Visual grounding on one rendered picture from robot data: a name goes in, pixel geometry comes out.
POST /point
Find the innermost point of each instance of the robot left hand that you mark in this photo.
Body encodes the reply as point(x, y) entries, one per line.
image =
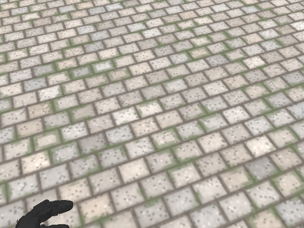
point(44, 211)

